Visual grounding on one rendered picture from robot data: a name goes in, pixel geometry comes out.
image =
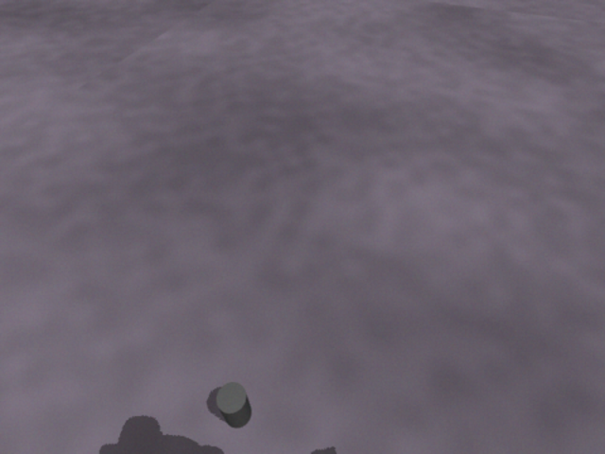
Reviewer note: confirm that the can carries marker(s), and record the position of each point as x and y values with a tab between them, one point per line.
234	404

